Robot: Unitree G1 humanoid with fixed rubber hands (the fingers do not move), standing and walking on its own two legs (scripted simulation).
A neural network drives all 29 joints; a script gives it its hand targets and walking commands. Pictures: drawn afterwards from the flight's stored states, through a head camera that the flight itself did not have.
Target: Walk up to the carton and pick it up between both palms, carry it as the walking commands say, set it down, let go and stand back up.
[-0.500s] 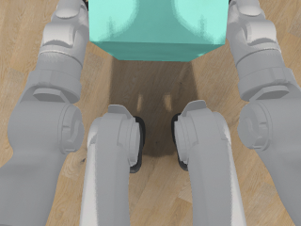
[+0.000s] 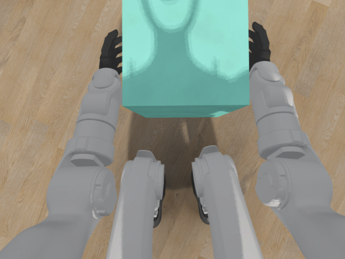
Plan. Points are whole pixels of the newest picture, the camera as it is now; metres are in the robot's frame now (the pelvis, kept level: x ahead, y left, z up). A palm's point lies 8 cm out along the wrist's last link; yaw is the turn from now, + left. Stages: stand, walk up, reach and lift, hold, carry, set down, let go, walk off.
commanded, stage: reach and lift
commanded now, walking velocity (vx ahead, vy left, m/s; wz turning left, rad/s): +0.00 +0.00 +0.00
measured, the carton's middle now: (182, 68) +0.51 -0.04 -0.18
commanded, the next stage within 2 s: none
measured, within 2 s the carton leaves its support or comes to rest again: neither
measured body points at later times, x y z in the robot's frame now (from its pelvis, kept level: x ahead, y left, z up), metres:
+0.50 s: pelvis +0.01 +0.00 +0.05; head +0.29 -0.03 +0.41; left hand +0.51 +0.13 -0.04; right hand +0.50 -0.19 -0.05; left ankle +0.10 +0.10 -0.40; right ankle +0.10 -0.09 -0.40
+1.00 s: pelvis +0.00 +0.01 +0.10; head +0.23 -0.03 +0.48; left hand +0.49 +0.11 +0.04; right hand +0.46 -0.21 +0.02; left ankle +0.10 +0.10 -0.40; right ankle +0.10 -0.09 -0.40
